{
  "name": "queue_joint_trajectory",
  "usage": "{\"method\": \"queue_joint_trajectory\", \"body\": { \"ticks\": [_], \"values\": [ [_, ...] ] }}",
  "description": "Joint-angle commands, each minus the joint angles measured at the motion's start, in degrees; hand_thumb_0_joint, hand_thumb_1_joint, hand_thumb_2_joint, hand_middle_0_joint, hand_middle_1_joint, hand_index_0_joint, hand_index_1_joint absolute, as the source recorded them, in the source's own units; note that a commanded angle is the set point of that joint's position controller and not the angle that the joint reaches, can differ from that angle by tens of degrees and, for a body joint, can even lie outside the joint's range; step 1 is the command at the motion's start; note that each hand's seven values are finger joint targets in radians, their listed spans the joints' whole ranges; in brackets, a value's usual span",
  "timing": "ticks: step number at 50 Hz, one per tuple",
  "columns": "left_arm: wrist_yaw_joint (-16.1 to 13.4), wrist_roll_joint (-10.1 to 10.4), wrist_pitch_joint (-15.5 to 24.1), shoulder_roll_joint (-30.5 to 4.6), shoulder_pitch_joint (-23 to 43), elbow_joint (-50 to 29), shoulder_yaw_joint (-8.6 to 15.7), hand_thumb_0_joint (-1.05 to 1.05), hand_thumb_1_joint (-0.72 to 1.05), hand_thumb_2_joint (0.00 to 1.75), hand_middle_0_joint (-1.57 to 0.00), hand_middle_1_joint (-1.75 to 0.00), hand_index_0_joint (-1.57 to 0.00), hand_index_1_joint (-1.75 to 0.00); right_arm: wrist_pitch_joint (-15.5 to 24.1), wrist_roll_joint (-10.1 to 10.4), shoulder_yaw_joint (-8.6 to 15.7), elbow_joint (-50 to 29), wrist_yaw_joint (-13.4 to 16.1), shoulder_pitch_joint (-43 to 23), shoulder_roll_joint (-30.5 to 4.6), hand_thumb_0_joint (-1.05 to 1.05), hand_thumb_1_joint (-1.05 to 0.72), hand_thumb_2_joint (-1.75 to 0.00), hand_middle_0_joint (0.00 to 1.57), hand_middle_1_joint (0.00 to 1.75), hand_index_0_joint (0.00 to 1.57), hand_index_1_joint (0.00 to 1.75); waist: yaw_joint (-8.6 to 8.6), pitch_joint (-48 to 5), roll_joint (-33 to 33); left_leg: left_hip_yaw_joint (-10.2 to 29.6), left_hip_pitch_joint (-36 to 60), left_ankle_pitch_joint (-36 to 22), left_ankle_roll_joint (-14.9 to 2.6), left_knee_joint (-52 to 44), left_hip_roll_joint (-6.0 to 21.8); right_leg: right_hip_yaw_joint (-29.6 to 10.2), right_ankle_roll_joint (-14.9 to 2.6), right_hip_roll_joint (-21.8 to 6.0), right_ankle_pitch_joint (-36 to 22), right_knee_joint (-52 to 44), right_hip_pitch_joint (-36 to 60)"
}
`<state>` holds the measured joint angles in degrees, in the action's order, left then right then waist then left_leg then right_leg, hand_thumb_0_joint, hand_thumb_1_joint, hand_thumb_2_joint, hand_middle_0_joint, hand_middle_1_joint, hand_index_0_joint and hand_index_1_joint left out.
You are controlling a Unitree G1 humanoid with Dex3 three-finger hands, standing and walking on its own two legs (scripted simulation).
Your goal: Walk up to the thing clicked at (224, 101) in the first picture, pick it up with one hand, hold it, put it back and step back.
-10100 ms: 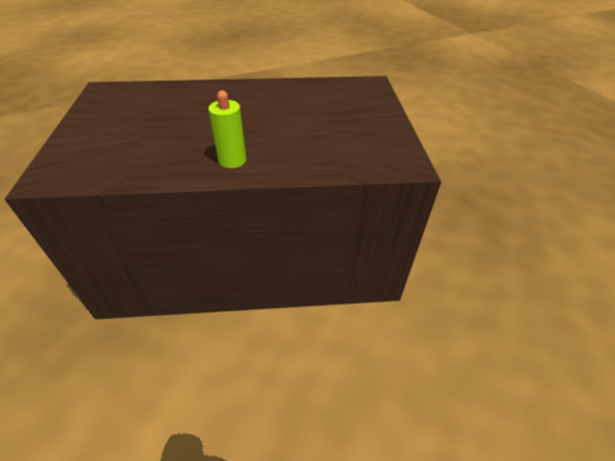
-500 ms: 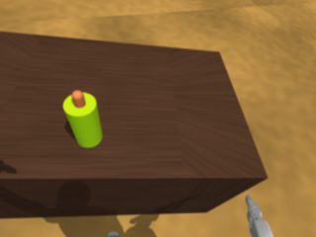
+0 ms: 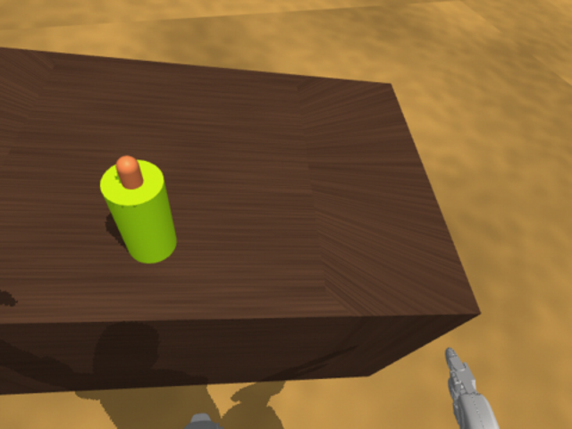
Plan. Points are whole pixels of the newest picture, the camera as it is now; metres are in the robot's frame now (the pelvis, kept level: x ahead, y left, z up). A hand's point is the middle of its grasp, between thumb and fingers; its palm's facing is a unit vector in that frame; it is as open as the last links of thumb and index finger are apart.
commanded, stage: go down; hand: left
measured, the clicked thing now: (141, 207) +0.46 +0.21 +0.00
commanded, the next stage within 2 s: approach in 0.54 s
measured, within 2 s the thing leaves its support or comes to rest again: neither
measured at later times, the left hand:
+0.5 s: hand out of the picture +0.35 +0.40 +0.09, palm faces +0.25 -0.97 +0.02, open 17.7 cm
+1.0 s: hand (24, 247) +0.38 +0.34 +0.01, palm faces +0.17 -0.98 +0.08, open 17.7 cm
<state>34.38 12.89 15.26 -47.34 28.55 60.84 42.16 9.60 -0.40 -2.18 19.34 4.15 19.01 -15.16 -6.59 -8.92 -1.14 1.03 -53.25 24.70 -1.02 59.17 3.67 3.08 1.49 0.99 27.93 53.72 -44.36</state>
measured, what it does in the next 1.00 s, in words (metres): stands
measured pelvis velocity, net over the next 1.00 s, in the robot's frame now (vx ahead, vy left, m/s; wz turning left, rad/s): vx -0.01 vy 0.00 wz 0.01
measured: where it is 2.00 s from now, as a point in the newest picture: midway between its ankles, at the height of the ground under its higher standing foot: outside the picture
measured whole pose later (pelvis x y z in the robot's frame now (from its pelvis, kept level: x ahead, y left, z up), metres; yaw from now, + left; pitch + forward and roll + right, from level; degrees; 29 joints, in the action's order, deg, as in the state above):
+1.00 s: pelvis -0.01 +0.00 -0.01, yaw +0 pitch +20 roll -5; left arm 30.6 14.0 20.3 -37.7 28.6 60.2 34.9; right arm 9.4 -1.4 -1.1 15.4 2.9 17.4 -15.1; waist -6.9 -8.2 -2.5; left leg 1.6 -57.9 25.5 -0.9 62.7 3.2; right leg 3.5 1.4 0.6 29.5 58.1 -49.0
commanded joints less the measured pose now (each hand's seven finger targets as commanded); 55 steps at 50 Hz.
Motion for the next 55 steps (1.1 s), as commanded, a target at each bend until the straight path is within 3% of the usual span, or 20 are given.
{"method": "queue_joint_trajectory", "body": {
  "ticks": [1, 2, 6, 11, 12, 14, 16, 18, 21, 23, 27, 28, 32, 33, 36, 40, 41, 46, 51, 55],
  "values": [
    [-0.56, 2.06, 3.62, -23.96, 14.2, -15.63, 4.44, 0.0, -0.57, 0.06, -0.06, -0.05, -0.06, -0.05, 3.09, 0.37, 5.42, -9.26, 0.62, -0.88, -10.2, 0.0, 0.53, -0.05, 0.05, 0.05, 0.05, 0.05, 4.06, -21.56, 15.59, 3.07, 28.91, -23.81, 0.99, -7.84, -0.65, 1.07, -2.93, 1.21, -14.25, -5.02, -0.65],
    [-0.76, 2.26, 3.76, -24.02, 14.85, -16.41, 4.39, 0.0, -0.59, 0.05, -0.06, -0.06, -0.06, -0.06, 3.08, 0.46, 6.9, -9.18, 0.87, -0.47, -11.27, 0.0, 0.52, -0.06, 0.05, 0.05, 0.05, 0.05, 3.33, -22.06, 15.88, 3.04, 29.45, -23.79, 0.94, -7.93, -0.66, 0.92, -2.97, 1.17, -14.34, -5.09, -0.38],
    [-0.25, 2.64, 3.1, -19.22, 12.5, -13.36, 1.88, 0.0, -0.56, 0.06, -0.06, -0.05, -0.06, -0.05, 3.23, 0.56, 6.15, -7.04, 1.18, 0.68, -10.06, 0.0, 0.53, -0.06, 0.05, 0.05, 0.05, 0.05, 2.63, -18.94, 14.12, 3.0, 28.25, -20.78, 0.85, -8.68, -0.66, 0.85, -2.87, 1.28, -12.91, -5.83, -0.72],
    [0.17, 2.99, 3.19, -19.26, 11.4, -12.1, 1.86, 0.0, -0.61, 0.04, -0.07, -0.06, -0.07, -0.06, 2.89, 0.59, 6.52, -6.26, 1.45, 1.86, -10.45, 0.0, 0.53, -0.05, 0.05, 0.05, 0.05, 0.05, 1.91, -17.2, 11.01, 1.66, 24.84, -18.03, -0.13, -7.74, -1.52, 0.18, -2.49, 0.96, -13.76, -6.44, -0.3],
    [0.18, 3.09, 3.54, -20.8, 11.53, -13.08, 3.45, 0.0, -0.61, 0.04, -0.06, -0.05, -0.07, -0.05, 3.13, 0.6, 5.46, -7.72, 1.27, 1.06, -9.87, 0.0, 0.53, -0.05, 0.05, 0.05, 0.05, 0.05, 2.77, -17.12, 11.47, 1.96, 24.82, -18.14, 0.12, -7.95, -1.45, 0.43, -2.52, 1.0, -13.48, -6.04, -0.17],
    [0.25, 3.22, 4.03, -20.08, 13.24, -13.82, 2.43, 0.0, -0.61, 0.04, -0.06, -0.05, -0.07, -0.05, 3.32, 0.66, 5.82, -7.33, 1.33, 1.82, -9.96, 0.0, 0.53, -0.05, 0.05, 0.05, 0.05, 0.05, 1.74, -16.66, 12.02, 1.63, 25.48, -16.98, 0.1, -8.03, -1.52, 0.2, -2.52, 0.96, -12.96, -6.09, -0.8],
    [0.2, 3.1, 4.25, -21.97, 13.43, -15.41, 3.67, 0.0, -0.6, 0.04, -0.06, -0.05, -0.06, -0.05, 3.37, 0.66, 6.64, -8.49, 1.37, 1.86, -10.68, 0.0, 0.53, -0.05, 0.05, 0.05, 0.05, 0.05, 2.02, -19.7, 11.93, 1.51, 26.74, -19.25, -0.14, -7.24, -1.82, -0.08, -2.35, 0.65, -15.0, -6.15, 0.88],
    [0.47, 3.25, 4.32, -21.23, 13.75, -16.28, 3.18, 0.0, -0.61, 0.04, -0.06, -0.06, -0.07, -0.06, 3.58, 0.68, 5.55, -9.25, 1.39, 0.68, -9.91, 0.0, 0.53, -0.05, 0.05, 0.05, 0.05, 0.05, 2.6, -20.09, 13.66, 1.51, 27.51, -19.82, 0.07, -7.29, -1.96, -0.21, -2.34, 0.5, -15.28, -6.14, 1.32],
    [0.56, 2.83, 3.8, -20.15, 15.43, -16.36, 1.15, 0.0, -0.61, 0.03, -0.07, -0.05, -0.07, -0.05, 3.39, 0.71, 6.86, -6.57, 1.61, 0.36, -10.81, 0.0, 0.52, -0.06, 0.05, 0.05, 0.05, 0.05, 2.32, -19.45, 15.06, 1.87, 28.31, -18.57, 0.33, -8.04, -1.97, -0.25, -2.6, 0.43, -13.76, -6.26, -0.58],
    [0.23, 2.64, 3.81, -24.47, 15.81, -16.15, 3.72, 0.0, -0.61, 0.02, -0.07, -0.05, -0.08, -0.05, 3.4, 0.59, 7.59, -5.42, 1.74, -0.65, -11.87, 0.0, 0.52, -0.06, 0.05, 0.05, 0.05, 0.05, 3.18, -19.28, 17.27, 2.9, 28.42, -17.19, 0.94, -9.03, -1.37, 0.36, -2.87, 0.59, -11.17, -5.91, -1.62],
    [0.73, 2.95, 3.32, -18.12, 14.48, -12.2, 0.52, 0.0, -0.6, 0.03, -0.07, -0.05, -0.07, -0.05, 3.29, 0.63, 5.16, -5.73, 1.61, -1.5, -9.14, 0.0, 0.52, -0.06, 0.05, 0.05, 0.05, 0.05, 1.93, -17.05, 13.43, 2.8, 26.49, -16.45, 0.43, -8.71, -1.28, 0.67, -2.89, 0.85, -11.21, -6.11, -2.0],
    [0.4, 2.82, 3.24, -19.27, 13.67, -11.83, 1.28, 0.0, -0.6, 0.03, -0.07, -0.05, -0.07, -0.05, 3.32, 0.65, 5.45, -6.33, 1.61, -1.64, -9.71, 0.0, 0.52, -0.05, 0.05, 0.05, 0.05, 0.05, 2.37, -15.65, 12.11, 2.28, 24.54, -14.49, 0.19, -8.71, -1.68, 0.41, -2.83, 0.78, -10.6, -6.52, -1.26],
    [0.95, 3.16, 3.34, -20.56, 12.0, -10.79, 2.12, 0.0, -0.6, 0.11, -0.07, -0.09, -0.06, -0.11, 2.77, 0.66, 5.23, -6.74, 1.51, 1.37, -10.09, 0.0, 0.53, -0.05, 0.05, 0.05, 0.05, 0.05, 2.58, -18.41, 11.6, 2.41, 25.23, -18.23, 0.14, -7.82, -1.6, 0.58, -2.72, 0.86, -12.97, -5.84, -0.9],
    [1.02, 3.38, 3.34, -21.23, 10.66, -10.87, 2.97, 0.0, -0.59, 0.03, -0.07, -0.05, -0.06, -0.06, 2.96, 0.71, 5.55, -8.08, 1.54, 1.11, -10.72, 0.0, 0.56, -0.05, 0.05, 0.05, 0.05, 0.05, 3.0, -19.32, 11.64, 2.3, 26.2, -20.06, 0.22, -7.61, -1.62, 0.56, -2.6, 0.88, -14.07, -5.85, 0.05],
    [0.94, 3.37, 3.64, -19.74, 10.98, -11.22, 2.04, 0.0, -0.61, 0.02, -0.07, -0.05, -0.06, -0.06, 2.83, 0.43, 6.0, -8.26, 1.15, 1.27, -10.89, 0.0, 0.55, -0.05, 0.05, 0.05, 0.05, 0.05, 2.4, -20.78, 10.82, 2.47, 27.14, -25.65, 0.03, -5.73, -1.44, 0.46, -2.33, 0.8, -17.54, -4.95, -0.65],
    [-0.43, 3.24, 5.12, -14.44, 13.23, -11.44, -0.49, 0.0, -0.61, 0.02, -0.07, -0.05, -0.06, -0.06, 3.29, 0.21, 6.26, -9.32, 1.0, -0.79, -10.53, 0.0, 0.54, -0.05, 0.05, 0.05, 0.05, 0.05, 0.47, -19.04, 9.37, 2.18, 25.01, -22.5, -0.32, -4.58, -1.37, -0.01, -2.19, 0.79, -17.04, -4.16, -2.6],
    [-0.58, 3.37, 5.6, -10.63, 13.93, -10.95, -2.59, 0.0, -0.61, 0.03, -0.06, -0.05, -0.06, -0.06, 3.34, 0.07, 6.16, -9.61, 0.74, -1.23, -10.05, 0.0, 0.54, -0.05, 0.05, 0.05, 0.05, 0.05, 0.06, -19.23, 9.82, 2.66, 25.75, -22.68, -0.02, -4.73, -1.05, 0.3, -2.45, 0.91, -15.86, -3.53, -4.44],
    [-2.93, 2.11, 8.06, -6.21, 17.19, -11.28, -6.6, 0.0, -0.61, 0.03, -0.06, -0.05, -0.06, -0.06, 2.91, -0.74, 7.03, -11.09, -0.05, 1.5, -10.72, 0.0, 0.56, -0.04, 0.05, 0.05, 0.05, 0.05, -2.06, -18.79, 11.33, 3.17, 26.08, -19.09, 0.75, -3.8, -0.55, 0.74, -2.83, 1.02, -12.24, -2.48, -9.46],
    [-7.51, 1.19, 11.35, -4.83, 18.7, -13.87, -6.59, 0.0, -0.61, 0.03, -0.07, -0.05, -0.07, -0.06, 2.21, -1.37, 8.93, -15.49, -1.66, 5.93, -11.7, 0.0, 0.55, -0.04, 0.05, 0.05, 0.05, 0.05, -3.2, -21.88, 11.99, 3.13, 26.19, -20.8, 0.89, -0.55, -0.64, 0.69, -2.77, 0.93, -13.54, -0.11, -11.6],
    [-12.36, -0.81, 14.94, -5.8, 21.62, -17.18, -5.42, 0.0, -0.6, 0.01, -0.06, -0.04, -0.07, -0.04, 1.43, -2.06, 10.1, -19.26, -3.11, 5.34, -11.41, 0.0, 0.55, -0.05, 0.05, 0.05, 0.05, 0.05, -1.87, -23.96, 15.59, 3.01, 23.78, -20.81, 1.22, 1.76, -0.92, 0.32, -3.0, 0.93, -13.14, 2.84, -12.55]
  ]
}}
